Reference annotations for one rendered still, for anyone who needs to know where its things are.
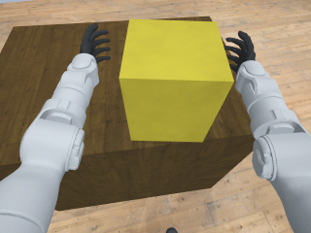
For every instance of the carton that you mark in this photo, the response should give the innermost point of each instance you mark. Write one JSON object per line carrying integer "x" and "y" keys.
{"x": 174, "y": 79}

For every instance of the robot right hand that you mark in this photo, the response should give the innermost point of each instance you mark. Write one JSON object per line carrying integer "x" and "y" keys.
{"x": 245, "y": 53}

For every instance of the right robot upper arm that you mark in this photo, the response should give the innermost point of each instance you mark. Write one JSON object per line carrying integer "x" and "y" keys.
{"x": 285, "y": 160}

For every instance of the left robot forearm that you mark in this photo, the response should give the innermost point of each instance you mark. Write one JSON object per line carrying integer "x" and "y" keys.
{"x": 72, "y": 95}

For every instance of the robot left hand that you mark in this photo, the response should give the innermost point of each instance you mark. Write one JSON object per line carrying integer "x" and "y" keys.
{"x": 89, "y": 43}

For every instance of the right robot forearm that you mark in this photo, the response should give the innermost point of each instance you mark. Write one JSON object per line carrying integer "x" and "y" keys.
{"x": 264, "y": 102}

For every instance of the pedestal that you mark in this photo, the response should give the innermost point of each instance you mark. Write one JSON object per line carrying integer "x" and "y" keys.
{"x": 113, "y": 168}

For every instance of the left robot upper arm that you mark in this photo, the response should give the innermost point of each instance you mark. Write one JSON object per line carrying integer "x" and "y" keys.
{"x": 28, "y": 196}

